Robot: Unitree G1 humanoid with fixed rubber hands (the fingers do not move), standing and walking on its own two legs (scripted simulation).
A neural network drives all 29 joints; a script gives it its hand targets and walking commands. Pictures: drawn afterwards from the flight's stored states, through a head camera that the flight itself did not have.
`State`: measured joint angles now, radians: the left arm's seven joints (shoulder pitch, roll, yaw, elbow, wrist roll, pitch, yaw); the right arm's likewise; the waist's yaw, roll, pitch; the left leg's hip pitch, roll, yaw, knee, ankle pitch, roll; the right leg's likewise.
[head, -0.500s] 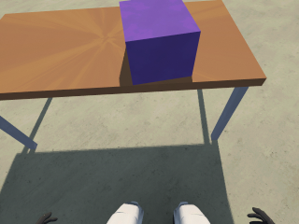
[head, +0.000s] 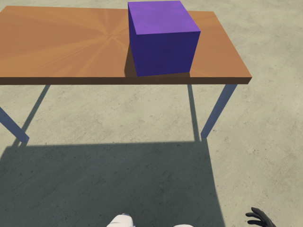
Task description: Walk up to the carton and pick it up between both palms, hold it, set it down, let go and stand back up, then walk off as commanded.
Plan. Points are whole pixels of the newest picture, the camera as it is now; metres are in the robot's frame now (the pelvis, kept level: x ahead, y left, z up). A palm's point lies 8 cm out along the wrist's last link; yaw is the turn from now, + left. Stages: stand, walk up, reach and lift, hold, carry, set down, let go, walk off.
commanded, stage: walk off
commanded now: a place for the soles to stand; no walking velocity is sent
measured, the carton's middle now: (159, 37) +0.91 +0.00 +0.00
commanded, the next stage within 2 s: stand in 0.64 s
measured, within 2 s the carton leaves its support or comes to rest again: neither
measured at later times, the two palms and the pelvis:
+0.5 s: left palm out of the picture +0.01 +0.31 -0.08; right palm out of the picture +0.09 -0.31 -0.10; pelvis -0.02 -0.02 +0.01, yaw +2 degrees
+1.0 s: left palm out of the picture +0.05 +0.32 -0.08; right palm out of the picture +0.09 -0.31 -0.10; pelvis -0.01 -0.01 +0.01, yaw +2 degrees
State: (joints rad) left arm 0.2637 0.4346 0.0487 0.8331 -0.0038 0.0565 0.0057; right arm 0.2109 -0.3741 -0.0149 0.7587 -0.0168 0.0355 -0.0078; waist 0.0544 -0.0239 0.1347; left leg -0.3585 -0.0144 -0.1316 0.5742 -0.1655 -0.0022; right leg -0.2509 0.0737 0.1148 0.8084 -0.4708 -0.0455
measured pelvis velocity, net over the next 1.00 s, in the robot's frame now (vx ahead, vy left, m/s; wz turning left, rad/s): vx -0.01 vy -0.01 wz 0.03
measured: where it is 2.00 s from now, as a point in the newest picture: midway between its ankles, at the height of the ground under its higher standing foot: outside the picture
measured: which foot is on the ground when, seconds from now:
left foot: down 0.00-0.06, up 0.08-0.34, down 0.36-1.00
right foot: up 0.00-0.02, down 0.04-1.00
